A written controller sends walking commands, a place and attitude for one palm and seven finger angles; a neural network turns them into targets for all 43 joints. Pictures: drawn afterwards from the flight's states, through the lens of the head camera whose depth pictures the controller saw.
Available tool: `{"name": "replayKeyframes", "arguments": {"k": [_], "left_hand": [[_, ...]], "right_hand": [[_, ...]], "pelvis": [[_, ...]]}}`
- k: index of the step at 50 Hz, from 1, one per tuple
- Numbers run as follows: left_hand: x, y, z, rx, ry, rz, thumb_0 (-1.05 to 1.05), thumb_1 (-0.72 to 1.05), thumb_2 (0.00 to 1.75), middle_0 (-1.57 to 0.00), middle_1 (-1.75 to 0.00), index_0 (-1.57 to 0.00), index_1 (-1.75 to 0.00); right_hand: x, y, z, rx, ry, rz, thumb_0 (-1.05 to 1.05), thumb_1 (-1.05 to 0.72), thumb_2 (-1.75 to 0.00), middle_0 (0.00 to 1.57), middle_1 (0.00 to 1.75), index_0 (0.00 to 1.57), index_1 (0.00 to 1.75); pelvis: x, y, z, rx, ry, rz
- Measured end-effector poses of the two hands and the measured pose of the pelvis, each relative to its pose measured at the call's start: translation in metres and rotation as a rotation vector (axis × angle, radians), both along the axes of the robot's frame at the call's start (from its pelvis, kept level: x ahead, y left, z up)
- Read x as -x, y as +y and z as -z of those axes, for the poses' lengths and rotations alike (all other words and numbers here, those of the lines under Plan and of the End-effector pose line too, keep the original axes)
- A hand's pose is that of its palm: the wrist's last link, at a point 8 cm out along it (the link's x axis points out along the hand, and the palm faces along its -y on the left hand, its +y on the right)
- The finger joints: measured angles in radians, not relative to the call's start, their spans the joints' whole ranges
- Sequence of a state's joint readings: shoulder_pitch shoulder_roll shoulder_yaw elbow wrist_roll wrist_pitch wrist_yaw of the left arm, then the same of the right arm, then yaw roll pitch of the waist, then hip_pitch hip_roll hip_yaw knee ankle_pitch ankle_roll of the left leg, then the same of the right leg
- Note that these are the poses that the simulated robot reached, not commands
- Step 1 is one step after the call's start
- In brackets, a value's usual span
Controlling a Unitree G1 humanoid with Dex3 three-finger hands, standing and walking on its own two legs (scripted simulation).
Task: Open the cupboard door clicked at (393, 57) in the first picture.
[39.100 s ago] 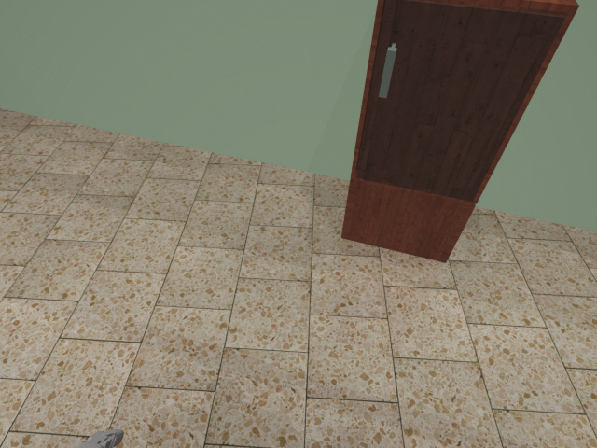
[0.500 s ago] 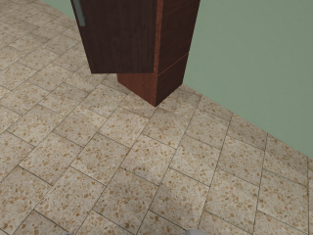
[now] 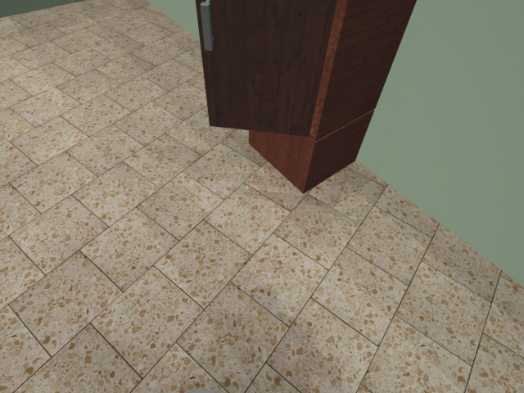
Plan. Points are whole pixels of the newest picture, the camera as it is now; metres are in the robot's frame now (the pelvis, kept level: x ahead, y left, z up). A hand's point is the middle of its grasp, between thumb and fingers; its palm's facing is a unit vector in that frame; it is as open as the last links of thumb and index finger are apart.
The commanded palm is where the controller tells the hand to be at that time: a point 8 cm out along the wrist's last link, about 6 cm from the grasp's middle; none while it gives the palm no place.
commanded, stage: take the last steps up to it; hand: left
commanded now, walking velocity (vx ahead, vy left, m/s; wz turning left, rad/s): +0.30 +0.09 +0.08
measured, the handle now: (208, 24) +1.08 +0.28 +0.03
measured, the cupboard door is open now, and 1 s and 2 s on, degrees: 45 45 45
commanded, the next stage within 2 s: come to a stop and stand still in 1.32 s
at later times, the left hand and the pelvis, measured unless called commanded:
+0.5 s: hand (176, 312) +0.27 +0.19 -0.17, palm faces -0.03 -0.98 -0.20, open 7.4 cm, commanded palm none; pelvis +0.15 +0.01 -0.02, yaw +0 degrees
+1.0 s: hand (166, 333) +0.23 +0.20 -0.18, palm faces +0.16 -0.98 -0.13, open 7.3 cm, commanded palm none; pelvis +0.34 +0.06 -0.01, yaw +1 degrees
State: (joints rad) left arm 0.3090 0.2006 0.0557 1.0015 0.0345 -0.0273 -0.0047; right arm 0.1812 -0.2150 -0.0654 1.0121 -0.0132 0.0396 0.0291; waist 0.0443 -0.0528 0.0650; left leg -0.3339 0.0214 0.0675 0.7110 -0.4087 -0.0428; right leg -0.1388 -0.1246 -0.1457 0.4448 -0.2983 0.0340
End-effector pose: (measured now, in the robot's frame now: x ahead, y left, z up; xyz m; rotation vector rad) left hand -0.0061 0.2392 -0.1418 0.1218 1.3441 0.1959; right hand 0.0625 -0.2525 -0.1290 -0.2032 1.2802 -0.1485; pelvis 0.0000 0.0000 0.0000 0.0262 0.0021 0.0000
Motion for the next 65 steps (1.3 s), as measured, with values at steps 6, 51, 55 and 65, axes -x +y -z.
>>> {"name": "replayKeyframes", "arguments": {"k": [6,51,55,65], "left_hand": [[0.014,0.040,0.018,0.005,0.129,-0.041,0.01,0.92,0.89,-0.21,-0.30,-0.20,-0.30],[-0.234,0.021,0.014,0.103,0.246,-0.130,0.01,0.92,0.89,-0.21,-0.30,-0.20,-0.30],[-0.273,0.046,0.022,0.099,0.255,-0.094,0.01,0.91,0.89,-0.21,-0.30,-0.20,-0.30],[-0.471,0.091,0.003,0.028,-0.066,0.049,0.01,0.92,0.90,-0.20,-0.30,-0.20,-0.30]], "right_hand": [[-0.043,0.035,0.003,0.028,-0.112,-0.043,0.01,-0.91,-0.89,0.20,0.29,0.20,0.30],[-0.414,0.098,0.005,-0.049,-0.203,-0.123,0.01,-0.91,-0.89,0.20,0.29,0.19,0.30],[-0.433,0.118,0.007,-0.034,-0.223,-0.100,0.00,-0.91,-0.89,0.20,0.29,0.20,0.30],[-0.390,0.113,0.003,0.014,-0.022,0.047,-0.02,-0.95,-0.89,0.20,0.29,0.20,0.30]], "pelvis": [[-0.024,0.030,0.014,0.011,0.000,-0.004],[-0.345,0.065,0.014,0.037,-0.007,-0.019],[-0.369,0.082,0.018,0.022,-0.019,-0.003],[-0.428,0.099,-0.001,0.013,-0.009,0.019]]}}
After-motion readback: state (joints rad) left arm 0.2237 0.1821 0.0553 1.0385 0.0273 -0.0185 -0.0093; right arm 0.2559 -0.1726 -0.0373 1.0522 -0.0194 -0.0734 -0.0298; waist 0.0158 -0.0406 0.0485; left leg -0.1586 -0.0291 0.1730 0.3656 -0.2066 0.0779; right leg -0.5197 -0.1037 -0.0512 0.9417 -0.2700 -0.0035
